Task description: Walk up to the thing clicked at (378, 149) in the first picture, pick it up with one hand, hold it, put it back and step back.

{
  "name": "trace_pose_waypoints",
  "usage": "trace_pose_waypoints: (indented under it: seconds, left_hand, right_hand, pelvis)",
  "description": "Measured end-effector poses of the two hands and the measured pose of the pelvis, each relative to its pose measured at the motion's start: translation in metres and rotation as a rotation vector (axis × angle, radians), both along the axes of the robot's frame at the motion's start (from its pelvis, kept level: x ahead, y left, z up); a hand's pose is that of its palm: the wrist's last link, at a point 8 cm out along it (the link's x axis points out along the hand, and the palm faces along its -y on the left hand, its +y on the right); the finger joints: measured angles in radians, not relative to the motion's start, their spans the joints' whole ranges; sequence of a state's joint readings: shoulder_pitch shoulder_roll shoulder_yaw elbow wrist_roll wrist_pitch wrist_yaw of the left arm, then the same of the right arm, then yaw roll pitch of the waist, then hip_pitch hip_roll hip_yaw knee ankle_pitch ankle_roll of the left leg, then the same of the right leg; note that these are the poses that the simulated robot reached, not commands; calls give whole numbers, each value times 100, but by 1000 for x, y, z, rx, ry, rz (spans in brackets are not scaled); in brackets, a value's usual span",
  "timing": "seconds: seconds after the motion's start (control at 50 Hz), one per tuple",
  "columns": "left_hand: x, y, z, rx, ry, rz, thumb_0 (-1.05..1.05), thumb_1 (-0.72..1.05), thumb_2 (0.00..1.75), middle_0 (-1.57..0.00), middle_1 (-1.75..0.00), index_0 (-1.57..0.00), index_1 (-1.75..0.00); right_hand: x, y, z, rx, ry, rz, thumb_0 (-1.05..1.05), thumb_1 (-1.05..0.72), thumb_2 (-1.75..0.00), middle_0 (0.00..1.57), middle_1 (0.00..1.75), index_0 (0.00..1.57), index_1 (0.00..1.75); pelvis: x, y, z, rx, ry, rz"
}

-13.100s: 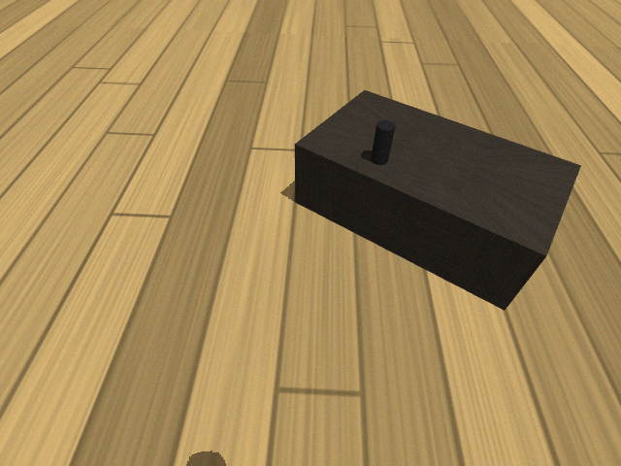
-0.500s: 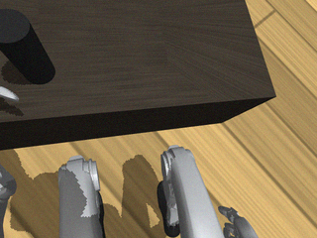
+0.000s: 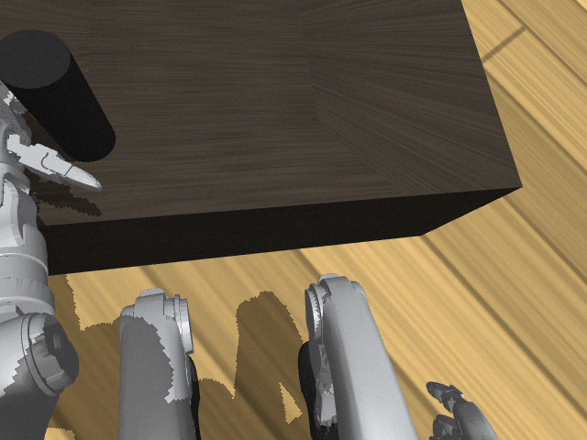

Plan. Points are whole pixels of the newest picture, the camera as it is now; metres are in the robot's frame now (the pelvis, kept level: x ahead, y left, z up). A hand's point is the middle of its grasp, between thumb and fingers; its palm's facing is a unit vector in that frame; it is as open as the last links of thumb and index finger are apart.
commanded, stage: rest palm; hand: left
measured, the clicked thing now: (65, 106) +0.53 +0.23 -0.01
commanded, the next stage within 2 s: close in 0.14 s
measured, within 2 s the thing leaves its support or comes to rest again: leaves its support in 1.40 s
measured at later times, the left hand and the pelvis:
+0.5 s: hand (68, 114) +0.51 +0.23 +0.00, palm faces +0.13 -0.99 +0.00, open 15.9 cm; pelvis +0.00 +0.00 -0.01, yaw +0 degrees
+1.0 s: hand (68, 103) +0.53 +0.23 +0.00, palm faces +0.13 -0.99 -0.01, open 10.0 cm; pelvis +0.00 +0.00 -0.01, yaw +0 degrees
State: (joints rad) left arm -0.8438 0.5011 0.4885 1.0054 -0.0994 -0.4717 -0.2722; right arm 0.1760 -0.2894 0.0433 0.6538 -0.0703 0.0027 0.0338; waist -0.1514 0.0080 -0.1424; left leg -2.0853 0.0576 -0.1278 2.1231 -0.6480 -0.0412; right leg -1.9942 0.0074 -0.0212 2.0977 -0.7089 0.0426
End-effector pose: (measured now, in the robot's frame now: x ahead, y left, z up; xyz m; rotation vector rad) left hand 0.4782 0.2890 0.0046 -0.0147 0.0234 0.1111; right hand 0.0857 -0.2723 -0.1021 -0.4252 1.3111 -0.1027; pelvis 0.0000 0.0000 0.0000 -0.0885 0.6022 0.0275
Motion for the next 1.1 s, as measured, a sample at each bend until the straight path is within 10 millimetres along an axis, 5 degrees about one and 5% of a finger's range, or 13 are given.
trace_pose_waypoints:
  seconds: [0.3, 0.6, 0.92, 1.1]
  left_hand:
    - [0, -11, -5, 14, -1, 19, -2, -58, 0, -11, -3, -12, -2]
    - [10, -13, -3, 14, -16, 10, -1, -44, 12, -44, -29, -45, -27]
    - [18, -11, -4, 21, -11, 23, -1, -17, 42, -80, -64, -82, -61]
    - [21, -11, -4, 23, -19, 19, -1, -26, 69, -82, -84, -84, -82]
  right_hand:
    - [14, 6, -19, 47, -11, 13, 0, -91, -90, 20, 30, 20, 29]
    - [-7, 5, -18, 24, 37, -17, 0, -92, -89, 20, 30, 20, 29]
    - [-20, 6, -14, 15, 66, -34, 0, -91, -89, 20, 30, 20, 29]
    - [-18, 7, -18, 22, 73, -24, 0, -92, -89, 20, 30, 20, 29]
  pelvis:
    - [1, -4, -6, 14, -5, -4]
    - [-1, -1, -10, 6, -13, -6]
    - [-3, 1, -10, 1, -10, -5]
    - [-2, 1, -13, -1, -10, -6]
